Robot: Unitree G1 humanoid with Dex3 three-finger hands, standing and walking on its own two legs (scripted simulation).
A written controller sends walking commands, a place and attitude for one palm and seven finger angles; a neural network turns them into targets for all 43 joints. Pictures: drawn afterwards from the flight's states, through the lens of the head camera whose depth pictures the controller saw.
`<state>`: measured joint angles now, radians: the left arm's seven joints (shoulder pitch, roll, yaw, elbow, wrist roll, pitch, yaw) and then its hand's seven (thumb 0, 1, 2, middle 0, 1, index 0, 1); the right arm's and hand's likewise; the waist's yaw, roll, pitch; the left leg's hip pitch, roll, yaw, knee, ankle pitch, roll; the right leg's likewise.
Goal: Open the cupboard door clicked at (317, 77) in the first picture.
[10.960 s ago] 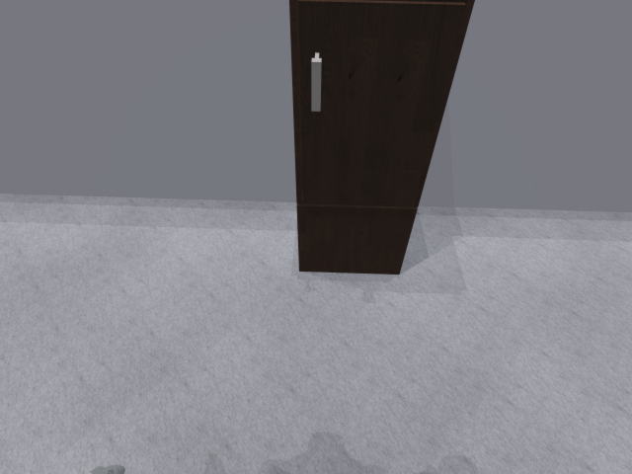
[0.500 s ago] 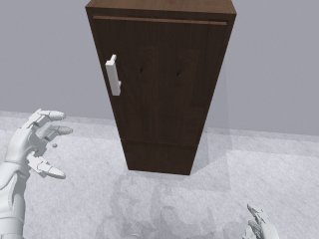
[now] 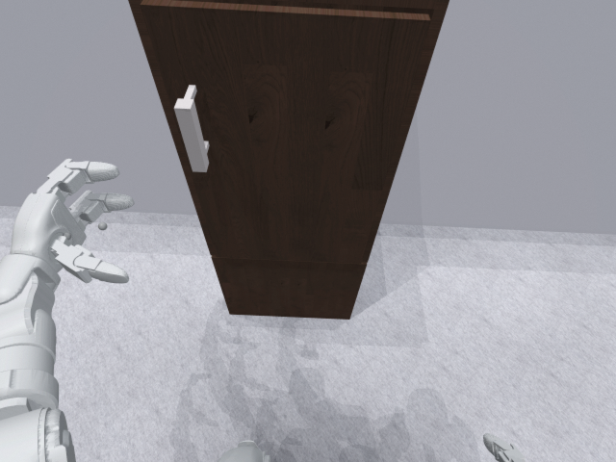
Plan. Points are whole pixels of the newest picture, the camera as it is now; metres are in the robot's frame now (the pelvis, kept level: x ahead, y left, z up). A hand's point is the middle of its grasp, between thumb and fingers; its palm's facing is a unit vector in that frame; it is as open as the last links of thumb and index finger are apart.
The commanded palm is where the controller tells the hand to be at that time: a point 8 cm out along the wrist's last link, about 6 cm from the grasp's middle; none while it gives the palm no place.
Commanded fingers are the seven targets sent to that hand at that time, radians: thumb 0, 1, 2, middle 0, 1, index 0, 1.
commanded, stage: move the hooked fingers beside the handle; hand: left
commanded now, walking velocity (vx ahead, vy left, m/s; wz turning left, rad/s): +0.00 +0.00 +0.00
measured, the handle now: (196, 129) +0.58 +0.20 +0.09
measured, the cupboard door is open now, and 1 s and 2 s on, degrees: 0 0 0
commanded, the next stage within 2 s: slide the fingers in behind the handle in 1.78 s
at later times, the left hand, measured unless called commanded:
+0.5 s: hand (135, 180) +0.46 +0.25 +0.09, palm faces -0.03 -1.00 -0.01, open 14.0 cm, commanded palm +0.45 +0.30 +0.09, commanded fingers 0.00 -0.50 0.30 -0.30 -1.20 -0.30 -1.20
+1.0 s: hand (146, 144) +0.52 +0.25 +0.10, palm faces -0.01 -1.00 +0.00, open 14.0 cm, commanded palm +0.51 +0.30 +0.09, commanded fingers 0.00 -0.50 0.30 -0.30 -1.20 -0.30 -1.20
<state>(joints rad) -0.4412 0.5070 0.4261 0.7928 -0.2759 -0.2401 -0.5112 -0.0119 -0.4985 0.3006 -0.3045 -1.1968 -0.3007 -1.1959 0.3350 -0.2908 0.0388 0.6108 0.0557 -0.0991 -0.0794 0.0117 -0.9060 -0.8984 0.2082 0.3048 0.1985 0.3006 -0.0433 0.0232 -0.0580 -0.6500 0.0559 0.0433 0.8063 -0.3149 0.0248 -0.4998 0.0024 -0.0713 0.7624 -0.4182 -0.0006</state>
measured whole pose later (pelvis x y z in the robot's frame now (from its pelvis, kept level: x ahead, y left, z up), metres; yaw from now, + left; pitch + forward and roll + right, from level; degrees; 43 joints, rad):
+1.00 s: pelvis +0.01 +0.00 -0.02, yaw -2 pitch +20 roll -4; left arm -0.99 0.77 0.49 1.29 -0.10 -0.29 -0.45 -0.01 -0.50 0.30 -0.30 -1.20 -0.30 -1.20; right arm 0.43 -0.29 0.05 0.63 0.02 0.07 -0.05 0.01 -0.91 -0.90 0.21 0.30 0.20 0.30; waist -0.19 0.02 -0.08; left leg -0.92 0.09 0.03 0.94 -0.37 0.03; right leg -0.76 0.04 -0.07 0.86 -0.45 0.00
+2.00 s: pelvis +0.00 +0.01 -0.03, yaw -3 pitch +20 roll -5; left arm -0.97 0.76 0.48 1.27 -0.11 -0.30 -0.45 -0.01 -0.50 0.30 -0.30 -1.20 -0.30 -1.20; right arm 0.42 -0.29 0.05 0.62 0.02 0.09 -0.04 0.00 -0.91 -0.90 0.21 0.30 0.20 0.30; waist -0.18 0.03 -0.09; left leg -0.95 0.10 0.02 0.98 -0.38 0.03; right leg -0.78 0.04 -0.07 0.88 -0.45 0.01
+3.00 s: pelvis +0.00 +0.00 -0.02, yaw -1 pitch +18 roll -4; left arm -0.96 0.52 0.36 1.21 -0.09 -0.32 -0.25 -0.01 -0.50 0.30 -0.30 -1.20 -0.30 -1.20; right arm 0.40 -0.28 0.02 0.64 0.01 0.06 -0.01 0.00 -0.91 -0.90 0.21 0.30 0.20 0.30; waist -0.17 0.04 -0.10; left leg -0.91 0.08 0.02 0.96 -0.37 0.02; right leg -0.75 0.03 -0.08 0.89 -0.46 -0.01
